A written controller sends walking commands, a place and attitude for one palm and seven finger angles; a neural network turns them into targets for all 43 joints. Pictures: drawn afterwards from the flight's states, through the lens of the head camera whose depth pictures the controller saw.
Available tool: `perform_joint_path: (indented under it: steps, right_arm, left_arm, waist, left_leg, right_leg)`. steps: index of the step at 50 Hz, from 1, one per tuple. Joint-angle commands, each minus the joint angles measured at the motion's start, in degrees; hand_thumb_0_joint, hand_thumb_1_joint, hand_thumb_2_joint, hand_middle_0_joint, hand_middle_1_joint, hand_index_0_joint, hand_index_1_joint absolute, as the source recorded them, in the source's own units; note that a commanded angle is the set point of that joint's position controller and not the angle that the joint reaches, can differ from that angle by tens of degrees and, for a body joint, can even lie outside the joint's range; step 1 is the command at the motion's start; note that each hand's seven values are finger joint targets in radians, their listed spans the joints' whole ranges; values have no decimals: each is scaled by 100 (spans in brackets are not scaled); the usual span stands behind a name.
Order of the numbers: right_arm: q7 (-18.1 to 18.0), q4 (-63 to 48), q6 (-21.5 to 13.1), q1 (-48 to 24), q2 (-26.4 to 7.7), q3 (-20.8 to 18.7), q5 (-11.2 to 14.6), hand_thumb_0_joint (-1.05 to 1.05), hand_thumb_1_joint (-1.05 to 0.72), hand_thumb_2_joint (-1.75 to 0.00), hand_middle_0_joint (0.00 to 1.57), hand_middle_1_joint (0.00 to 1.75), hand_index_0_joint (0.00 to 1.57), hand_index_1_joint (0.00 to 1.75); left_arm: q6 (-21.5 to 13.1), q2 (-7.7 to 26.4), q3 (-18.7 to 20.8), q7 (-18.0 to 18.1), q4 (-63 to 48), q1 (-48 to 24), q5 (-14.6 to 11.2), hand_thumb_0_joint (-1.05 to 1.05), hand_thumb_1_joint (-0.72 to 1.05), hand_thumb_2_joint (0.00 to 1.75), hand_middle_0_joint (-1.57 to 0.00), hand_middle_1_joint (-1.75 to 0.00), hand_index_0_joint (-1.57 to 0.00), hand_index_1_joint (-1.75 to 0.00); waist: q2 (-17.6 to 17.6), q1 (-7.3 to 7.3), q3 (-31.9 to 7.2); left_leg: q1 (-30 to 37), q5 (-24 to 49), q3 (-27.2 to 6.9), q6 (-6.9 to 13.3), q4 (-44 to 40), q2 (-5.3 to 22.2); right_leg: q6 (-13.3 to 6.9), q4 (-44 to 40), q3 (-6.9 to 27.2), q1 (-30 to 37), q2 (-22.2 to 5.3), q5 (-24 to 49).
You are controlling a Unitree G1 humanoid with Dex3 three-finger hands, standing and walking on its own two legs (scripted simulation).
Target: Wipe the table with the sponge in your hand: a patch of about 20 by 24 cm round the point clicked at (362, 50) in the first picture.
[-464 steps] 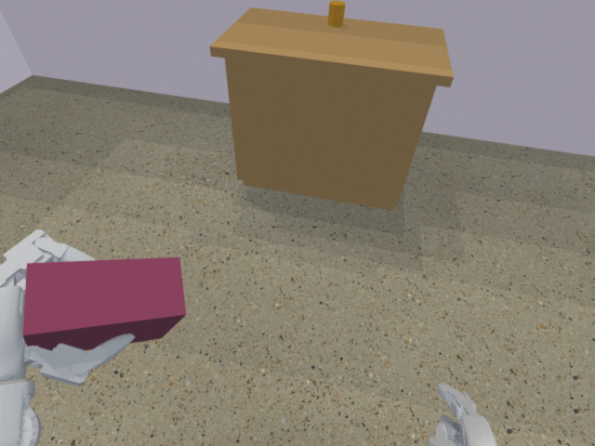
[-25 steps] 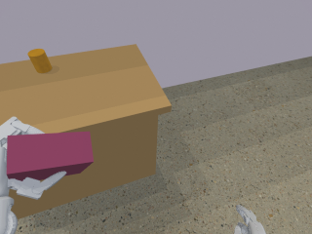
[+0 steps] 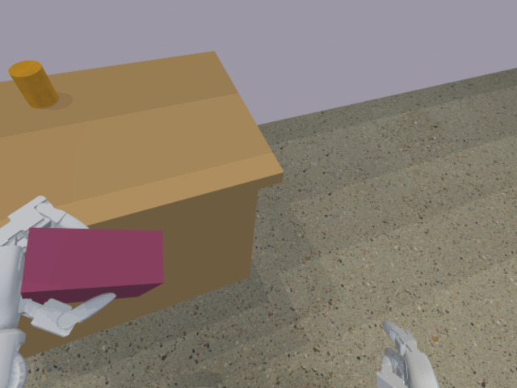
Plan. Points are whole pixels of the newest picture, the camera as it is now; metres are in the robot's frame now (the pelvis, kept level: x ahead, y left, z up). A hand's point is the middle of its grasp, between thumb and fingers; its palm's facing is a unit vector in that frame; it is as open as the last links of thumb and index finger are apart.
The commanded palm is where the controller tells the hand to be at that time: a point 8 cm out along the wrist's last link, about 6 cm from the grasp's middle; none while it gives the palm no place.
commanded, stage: shuffle to correct the standing spot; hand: left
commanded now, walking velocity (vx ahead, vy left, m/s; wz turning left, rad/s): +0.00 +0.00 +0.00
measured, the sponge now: (113, 267) +0.23 +0.20 +0.11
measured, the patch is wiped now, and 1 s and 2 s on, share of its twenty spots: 0.00 0.00 0.00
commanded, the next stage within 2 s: come to a stop and stand still in 1.00 s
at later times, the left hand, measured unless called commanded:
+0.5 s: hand (59, 199) +0.29 +0.27 +0.16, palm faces +0.43 -0.82 -0.38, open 10.0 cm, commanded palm +0.22 +0.30 +0.18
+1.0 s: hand (62, 160) +0.34 +0.28 +0.16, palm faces +0.42 -0.77 -0.48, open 10.0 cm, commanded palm +0.29 +0.31 +0.18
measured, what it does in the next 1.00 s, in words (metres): walks ahead: right foot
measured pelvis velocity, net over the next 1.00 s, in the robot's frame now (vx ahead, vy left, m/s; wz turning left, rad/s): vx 0.14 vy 0.03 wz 0.03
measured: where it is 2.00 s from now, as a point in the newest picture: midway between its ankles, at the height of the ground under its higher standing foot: (222, 381)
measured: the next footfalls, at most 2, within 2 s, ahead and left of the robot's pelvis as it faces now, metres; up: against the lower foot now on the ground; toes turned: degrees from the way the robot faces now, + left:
right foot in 0.88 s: +0.27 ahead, -0.01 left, +0.00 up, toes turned +0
left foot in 1.32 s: +0.22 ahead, +0.20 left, +0.00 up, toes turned +4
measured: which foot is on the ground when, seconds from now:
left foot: down 0.00-0.90, up 0.92-1.00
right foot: down 0.00-0.64, up 0.66-0.86, down 0.88-1.00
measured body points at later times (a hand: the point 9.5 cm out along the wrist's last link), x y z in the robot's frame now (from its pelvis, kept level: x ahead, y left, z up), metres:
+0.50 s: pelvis +0.07 +0.02 -0.02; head +0.10 +0.03 +0.43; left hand +0.26 +0.31 +0.18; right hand +0.26 -0.20 -0.09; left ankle +0.04 +0.09 -0.74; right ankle +0.00 -0.13 -0.74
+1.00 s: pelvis +0.14 +0.03 -0.03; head +0.15 +0.02 +0.42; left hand +0.32 +0.32 +0.19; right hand +0.32 -0.20 -0.13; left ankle +0.09 +0.12 -0.66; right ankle +0.24 -0.01 -0.74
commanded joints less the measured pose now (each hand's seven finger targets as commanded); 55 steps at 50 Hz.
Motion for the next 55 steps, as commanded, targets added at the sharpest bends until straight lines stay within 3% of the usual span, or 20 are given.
perform_joint_path:
  steps: [1,6,12,20,24,26,28,30,31,32,33,34,37,42,43,45,47,50,51,55]
  right_arm:
    - [-55,-930,-338,-709,-731,-232,-18,0,-90,-90,20,30,20,30]
    - [116,-789,-304,-582,-849,-392,-24,0,-90,-90,20,30,20,30]
    - [84,-813,63,-686,-812,-401,76,0,-90,-90,20,30,20,30]
    - [28,-959,19,-786,-769,-309,65,0,-90,-90,20,30,20,30]
    - [111,-933,47,-805,-734,-319,97,0,-90,-90,20,30,20,30]
    - [139,-860,127,-780,-712,-351,131,0,-90,-90,20,30,20,30]
    - [181,-835,216,-836,-685,-346,159,0,-90,-90,20,30,20,30]
    - [174,-748,323,-683,-690,-332,153,0,-90,-90,20,30,20,30]
    - [135,-765,356,-647,-832,-399,146,0,-90,-90,20,30,20,30]
    - [181,-870,364,-717,-741,-402,77,0,-90,-90,20,30,20,30]
    - [262,-942,320,-635,-644,-351,25,0,-90,-90,20,30,20,30]
    - [273,-962,301,-634,-688,-393,63,0,-90,-90,20,30,20,30]
    - [225,-947,266,-767,-761,-433,60,0,-90,-90,20,30,20,30]
    - [60,-1017,241,-889,-730,-293,84,0,-90,-90,20,30,20,30]
    - [52,-1035,245,-925,-748,-324,122,0,-90,-90,20,30,20,30]
    - [51,-1021,251,-830,-800,-451,125,0,-90,-90,20,30,20,30]
    - [100,-844,416,-580,-875,-518,100,0,-90,-90,20,30,20,30]
    - [159,-648,459,-752,-741,-356,100,0,-90,-90,20,30,20,30]
    - [158,-575,441,-811,-757,-357,73,0,-90,-90,20,30,20,30]
    - [57,-582,234,-840,-697,-263,24,0,-90,-90,20,30,20,30]
  left_arm:
    - [-513,1313,1193,321,-2046,-1058,-108,0,10,130,-120,-160,-120,-160]
    - [-412,822,913,316,-1759,85,-142,0,10,130,-120,-160,-120,-160]
    - [-237,797,978,305,-1159,173,-202,0,10,130,-120,-160,-120,-160]
    - [-318,990,823,338,-1926,-1067,-138,0,10,130,-120,-160,-120,-160]
    - [-316,1059,960,398,-1769,-602,-158,0,10,130,-120,-160,-120,-160]
    - [-328,1136,1078,469,-1577,-291,-177,0,10,130,-120,-160,-120,-160]
    - [-389,1164,1206,520,-1551,-238,-192,0,10,130,-120,-160,-120,-160]
    - [-412,1110,1251,487,-1567,-205,-274,0,10,130,-120,-160,-120,-160]
    - [-353,1068,1241,414,-1654,-133,-314,0,10,130,-120,-160,-120,-160]
    - [-357,1066,1131,362,-1756,-314,-285,0,10,130,-120,-160,-120,-160]
    - [-348,1187,1153,371,-1815,-577,-186,0,10,130,-120,-160,-120,-160]
    - [-328,1063,1012,365,-1803,-712,-181,0,10,130,-120,-160,-120,-160]
    - [-170,1142,1082,328,-1747,-621,-244,0,10,130,-120,-160,-120,-160]
    - [-144,1151,1266,289,-1434,296,-328,0,10,130,-120,-160,-120,-160]
    - [-148,1153,1275,275,-1388,345,-321,0,10,130,-120,-160,-120,-160]
    - [-236,1448,1604,239,-1303,-30,-377,0,10,130,-120,-160,-120,-160]
    - [-291,1251,1466,157,-960,-147,-370,0,10,130,-120,-160,-120,-160]
    - [-317,1067,1086,75,-1071,-560,-263,0,10,130,-120,-160,-120,-160]
    - [-334,1206,1045,107,-1464,-1075,-233,0,10,130,-120,-160,-120,-160]
    - [-298,961,593,227,-1469,-1140,-174,0,10,130,-120,-160,-120,-160]
  waist:
    - [1123,87,-1468]
    - [796,1,-2028]
    - [230,-99,-1155]
    - [1114,-108,-1134]
    - [141,-13,-1550]
    - [-637,61,-1590]
    - [-661,117,-1280]
    - [283,-222,-1116]
    - [1534,-328,-1197]
    - [2358,-363,-947]
    - [1904,-368,-792]
    - [948,-346,-692]
    - [789,-205,-599]
    - [942,120,-1249]
    - [490,236,-1468]
    - [-1083,93,-1986]
    - [-929,-39,-1124]
    - [191,-68,-611]
    - [350,-69,-821]
    - [19,-85,-719]
  left_leg:
    - [784,1071,-497,-101,-552,457]
    - [1288,1938,-358,33,129,492]
    - [311,229,-628,168,115,589]
    - [840,1136,-936,363,175,730]
    - [2,1608,-268,125,1352,297]
    - [-1048,891,244,4,2160,-22]
    - [-1527,-668,321,-21,2015,-13]
    - [296,50,5,214,356,117]
    - [1692,1784,-1045,432,-207,589]
    - [2693,3464,-2224,713,-464,1353]
    - [2907,3615,-2459,715,-396,1502]
    - [3249,3931,-1897,607,-301,1341]
    - [2139,3189,-1192,426,-585,1079]
    - [-111,2539,-119,64,831,590]
    - [-900,1721,-62,52,1780,468]
    - [-1964,-1606,-46,95,4786,-238]
    - [-1946,-1605,-502,-97,5230,73]
    - [-1512,-905,-308,-190,4768,346]
    - [-1294,-1040,-142,-183,4481,324]
    - [-756,-363,246,-179,3102,240]
  right_leg:
    - [-115,-119,-81,589,-157,1074]
    - [-203,279,-184,538,-228,1525]
    - [-273,560,-141,123,-257,683]
    - [-247,914,-359,-295,-112,425]
    - [-646,749,371,1034,-683,1933]
    - [-1001,665,1077,1976,-1322,2637]
    - [-1128,758,1241,2142,-1596,2913]
    - [-584,1765,395,424,-1128,2340]
    - [-70,3124,-522,-1008,-233,1344]
    - [23,4321,-475,-2737,226,-1613]
    - [-154,4985,-199,-3306,240,-1870]
    - [-189,5014,-403,-3796,173,-1859]
    - [-124,3512,-769,-2876,-140,-1138]
    - [-299,564,-1161,1265,62,991]
    - [-463,365,-808,2247,-205,1222]
    - [-1283,-483,2805,2148,-2233,-179]
    - [-1031,-1537,3329,439,-2348,-3001]
    - [-694,-1512,1759,-728,-1867,-2230]
    - [-914,-1490,1622,-801,-1883,-2129]
    - [-584,-1740,800,-956,-1560,-1945]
